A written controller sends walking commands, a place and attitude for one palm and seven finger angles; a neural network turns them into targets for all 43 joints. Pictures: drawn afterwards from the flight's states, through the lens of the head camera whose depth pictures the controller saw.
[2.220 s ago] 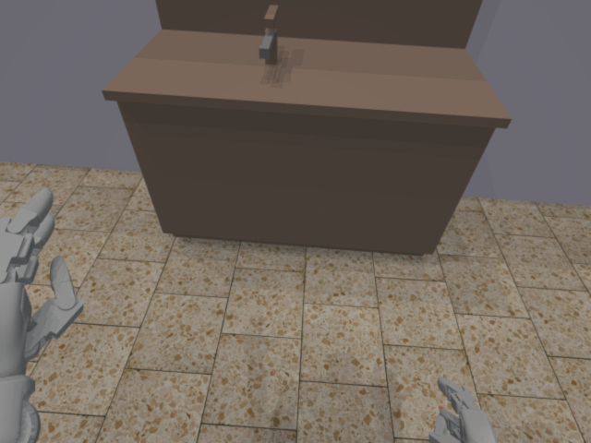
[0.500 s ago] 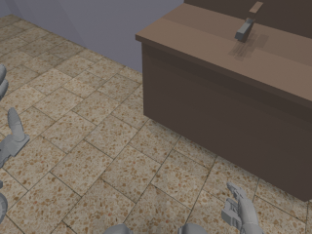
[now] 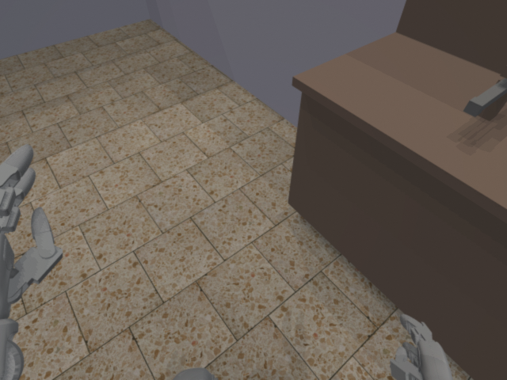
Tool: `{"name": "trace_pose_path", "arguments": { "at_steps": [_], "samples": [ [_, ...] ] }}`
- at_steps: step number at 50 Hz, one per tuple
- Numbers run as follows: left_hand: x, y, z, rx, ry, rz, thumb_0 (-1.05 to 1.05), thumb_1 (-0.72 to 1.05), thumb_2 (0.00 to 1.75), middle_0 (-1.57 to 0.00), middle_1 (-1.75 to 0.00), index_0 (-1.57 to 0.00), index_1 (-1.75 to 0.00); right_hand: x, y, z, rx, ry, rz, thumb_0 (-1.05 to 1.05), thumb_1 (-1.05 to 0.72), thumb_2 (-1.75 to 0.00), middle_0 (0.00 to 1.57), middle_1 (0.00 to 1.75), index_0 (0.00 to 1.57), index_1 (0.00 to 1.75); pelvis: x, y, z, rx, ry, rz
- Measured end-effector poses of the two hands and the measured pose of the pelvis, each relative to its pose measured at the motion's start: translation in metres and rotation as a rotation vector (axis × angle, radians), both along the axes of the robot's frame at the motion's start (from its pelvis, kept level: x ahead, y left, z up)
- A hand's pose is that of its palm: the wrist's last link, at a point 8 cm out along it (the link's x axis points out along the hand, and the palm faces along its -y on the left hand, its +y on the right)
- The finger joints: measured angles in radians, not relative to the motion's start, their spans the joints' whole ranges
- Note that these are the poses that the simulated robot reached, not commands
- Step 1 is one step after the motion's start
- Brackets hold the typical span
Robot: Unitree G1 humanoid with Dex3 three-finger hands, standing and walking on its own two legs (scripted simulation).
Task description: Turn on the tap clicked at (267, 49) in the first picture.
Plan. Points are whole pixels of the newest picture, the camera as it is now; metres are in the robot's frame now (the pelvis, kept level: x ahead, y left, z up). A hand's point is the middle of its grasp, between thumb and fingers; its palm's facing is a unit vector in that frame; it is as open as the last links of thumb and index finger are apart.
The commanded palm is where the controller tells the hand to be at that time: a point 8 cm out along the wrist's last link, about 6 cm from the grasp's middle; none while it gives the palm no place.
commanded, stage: walk to a spot facing it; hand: left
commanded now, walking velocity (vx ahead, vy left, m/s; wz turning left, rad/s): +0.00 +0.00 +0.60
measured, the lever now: (475, 106) +0.66 -0.46 +0.07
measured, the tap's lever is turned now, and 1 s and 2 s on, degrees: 0 0 0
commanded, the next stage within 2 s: none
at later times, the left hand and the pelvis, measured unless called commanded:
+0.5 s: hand out of the picture +0.08 +0.25 +0.18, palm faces +0.65 -0.62 -0.45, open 7.4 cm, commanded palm +0.02 +0.27 +0.18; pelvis -0.05 -0.05 -0.01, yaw +17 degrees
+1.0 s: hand out of the picture -0.07 +0.26 +0.18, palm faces +0.85 -0.42 -0.32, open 7.4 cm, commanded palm -0.13 +0.26 +0.18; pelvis -0.10 -0.06 -0.01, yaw +35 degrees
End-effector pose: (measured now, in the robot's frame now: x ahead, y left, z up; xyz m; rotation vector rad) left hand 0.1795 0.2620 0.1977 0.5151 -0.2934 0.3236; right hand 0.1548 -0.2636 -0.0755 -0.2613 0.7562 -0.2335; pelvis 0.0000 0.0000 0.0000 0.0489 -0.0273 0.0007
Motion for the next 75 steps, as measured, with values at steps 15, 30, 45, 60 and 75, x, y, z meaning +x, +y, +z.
{"name": "trace_pose_path", "arguments": {
  "at_steps": [15,30,45,60,75],
  "samples": [
    [-0.078,0.033,-0.001,-0.019,-0.066,0.138,0.02,0.89,0.9,-0.21,-0.3,-0.21,-0.3,0.014,0.079,0.006,0.12,-0.039,0.253,0.01,-0.91,-0.9,0.2,0.3,0.2,0.3,-0.023,-0.003,-0.002,-0.081,0.001,0.179],
    [-0.184,-0.012,-0.008,-0.069,0.027,0.456,0.02,0.89,0.9,-0.21,-0.3,-0.21,-0.3,0.005,0.05,-0.021,0.125,0.066,0.473,0.01,-0.91,-0.89,0.21,0.31,0.2,0.3,-0.06,-0.062,0.002,-0.011,-0.018,0.376],
    [-0.289,0.003,-0.003,-0.007,-0.171,0.606,0.02,0.89,0.9,-0.21,-0.3,-0.21,-0.3,0.017,0.059,0.007,-0.047,-0.066,0.584,0.01,-0.91,-0.9,0.2,0.3,0.2,0.3,-0.101,-0.058,-0.015,-0.013,-0.003,0.555],
    [-0.301,-0.02,0.002,0.075,-0.063,0.751,0.02,0.89,0.9,-0.21,-0.3,-0.21,-0.3,-0.001,0.144,-0.037,0.222,0.089,0.825,0.01,-0.9,-0.89,0.21,0.31,0.21,0.3,-0.07,-0.075,-0.013,-0.043,-0.033,0.696],
    [-0.3,0.006,-0.001,0.002,-0.035,0.834,0.02,0.89,0.9,-0.21,-0.3,-0.22,-0.3,0.098,0.126,0.007,-0.061,0.03,0.814,0.01,-0.91,-0.9,0.2,0.3,0.2,0.3,-0.04,-0.045,0.004,-0.022,0.013,0.802]
  ]
}}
